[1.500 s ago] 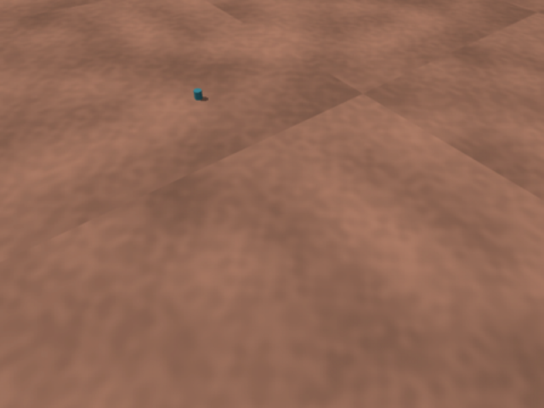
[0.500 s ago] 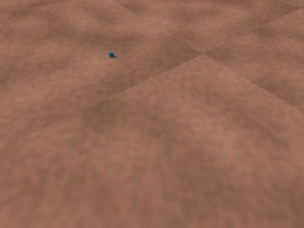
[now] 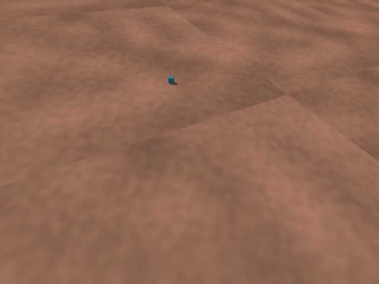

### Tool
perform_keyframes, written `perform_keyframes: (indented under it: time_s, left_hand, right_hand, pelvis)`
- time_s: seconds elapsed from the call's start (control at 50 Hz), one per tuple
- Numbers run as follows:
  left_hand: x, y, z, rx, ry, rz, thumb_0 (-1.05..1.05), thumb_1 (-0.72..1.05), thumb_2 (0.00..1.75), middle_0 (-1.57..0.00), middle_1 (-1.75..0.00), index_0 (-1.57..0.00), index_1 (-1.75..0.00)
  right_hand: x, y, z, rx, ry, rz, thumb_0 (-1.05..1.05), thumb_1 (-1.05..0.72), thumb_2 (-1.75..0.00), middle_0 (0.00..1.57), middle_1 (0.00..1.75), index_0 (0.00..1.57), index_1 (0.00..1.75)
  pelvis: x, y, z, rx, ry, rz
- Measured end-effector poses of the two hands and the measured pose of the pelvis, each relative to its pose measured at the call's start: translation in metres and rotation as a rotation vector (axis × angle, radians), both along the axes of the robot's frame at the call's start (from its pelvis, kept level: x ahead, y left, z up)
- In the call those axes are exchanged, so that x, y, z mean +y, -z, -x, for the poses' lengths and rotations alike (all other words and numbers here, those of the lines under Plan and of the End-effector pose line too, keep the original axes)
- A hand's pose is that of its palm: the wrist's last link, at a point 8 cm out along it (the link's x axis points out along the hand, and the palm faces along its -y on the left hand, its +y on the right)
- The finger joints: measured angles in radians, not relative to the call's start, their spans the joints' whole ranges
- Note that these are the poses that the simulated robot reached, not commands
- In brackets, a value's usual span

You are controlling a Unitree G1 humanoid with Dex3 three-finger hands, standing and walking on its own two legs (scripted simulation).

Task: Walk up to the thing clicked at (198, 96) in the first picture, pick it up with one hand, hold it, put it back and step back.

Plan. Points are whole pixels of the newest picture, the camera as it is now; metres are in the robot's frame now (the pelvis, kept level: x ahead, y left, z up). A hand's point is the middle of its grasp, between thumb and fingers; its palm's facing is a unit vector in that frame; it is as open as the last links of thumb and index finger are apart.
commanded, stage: walk up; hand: left
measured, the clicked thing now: (171, 79) +1.98 +0.22 -0.73
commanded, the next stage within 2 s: none
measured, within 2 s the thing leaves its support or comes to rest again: neither
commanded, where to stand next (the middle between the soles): +1.60 -0.04 m, yaw +1 degrees
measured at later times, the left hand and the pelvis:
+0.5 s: hand (108, 171) +0.45 +0.26 -0.12, palm faces -0.09 -0.93 -0.37, open 7.4 cm; pelvis +0.29 +0.00 -0.01, yaw +0 degrees
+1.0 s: hand (109, 140) +0.61 +0.32 -0.16, palm faces -0.01 -0.94 -0.35, open 7.4 cm; pelvis +0.60 +0.03 -0.01, yaw +1 degrees
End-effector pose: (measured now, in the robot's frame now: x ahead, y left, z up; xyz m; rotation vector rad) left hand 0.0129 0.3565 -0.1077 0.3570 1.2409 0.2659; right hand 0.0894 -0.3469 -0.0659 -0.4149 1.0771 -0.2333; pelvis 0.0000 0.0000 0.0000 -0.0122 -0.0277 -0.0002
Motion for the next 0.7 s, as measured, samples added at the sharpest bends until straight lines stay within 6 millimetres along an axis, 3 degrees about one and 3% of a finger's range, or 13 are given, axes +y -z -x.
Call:
perform_keyframes:
  time_s: [0.06,0.2,0.3,0.4,0.48,0.54,0.6,0.7]
  left_hand:
    - [0.010,0.009,-0.038,0.021,0.030,0.011,0.01,0.91,0.89,-0.20,-0.30,-0.20,-0.29]
    - [-0.005,-0.013,-0.163,-0.118,0.124,0.098,0.01,0.91,0.89,-0.20,-0.30,-0.20,-0.29]
    - [-0.012,-0.023,-0.243,-0.147,0.170,0.104,0.00,0.91,0.89,-0.20,-0.30,-0.20,-0.29]
    - [-0.024,-0.027,-0.333,-0.165,0.197,0.079,0.00,0.91,0.89,-0.20,-0.30,-0.20,-0.29]
    - [-0.041,-0.021,-0.413,-0.211,0.194,0.050,0.00,0.91,0.89,-0.20,-0.30,-0.20,-0.29]
    - [-0.057,-0.023,-0.454,-0.257,0.185,0.049,0.00,0.91,0.89,-0.20,-0.30,-0.20,-0.29]
    - [-0.065,-0.031,-0.469,-0.277,0.128,0.059,0.00,0.91,0.89,-0.20,-0.30,-0.20,-0.29]
    - [-0.058,-0.034,-0.469,-0.188,0.060,0.051,0.00,0.91,0.89,-0.20,-0.30,-0.20,-0.30]
  right_hand:
    - [0.018,0.001,-0.019,-0.051,0.022,0.006,0.00,-0.91,-0.90,0.20,0.30,0.21,0.30]
    - [0.050,-0.002,-0.025,0.064,0.082,-0.039,0.00,-0.90,-0.90,0.20,0.30,0.21,0.30]
    - [0.056,0.008,-0.046,0.143,0.116,-0.071,0.00,-0.90,-0.90,0.20,0.30,0.21,0.30]
    - [0.048,0.029,-0.092,0.205,0.136,-0.096,0.01,-0.90,-0.90,0.20,0.31,0.21,0.31]
    - [0.029,0.054,-0.150,0.247,0.133,-0.094,0.01,-0.90,-0.90,0.20,0.31,0.21,0.31]
    - [0.022,0.060,-0.209,0.240,0.105,-0.096,0.01,-0.90,-0.90,0.20,0.30,0.21,0.30]
    - [0.021,0.049,-0.280,0.181,0.037,-0.100,0.01,-0.90,-0.90,0.20,0.30,0.21,0.30]
    - [0.020,0.021,-0.406,0.010,-0.055,-0.089,0.01,-0.91,-0.90,0.20,0.30,0.21,0.30]
  pelvis:
    - [0.016,0.004,-0.024,-0.006,0.017,-0.018]
    - [0.029,-0.019,-0.088,-0.012,0.004,-0.021]
    - [0.029,-0.020,-0.146,-0.010,0.005,-0.032]
    - [0.019,-0.010,-0.215,0.010,-0.001,-0.035]
    - [0.003,0.008,-0.278,0.033,-0.006,-0.013]
    - [-0.007,0.009,-0.315,0.025,-0.012,0.009]
    - [-0.011,-0.003,-0.350,0.010,-0.028,-0.009]
    - [-0.010,-0.017,-0.408,-0.009,-0.014,0.000]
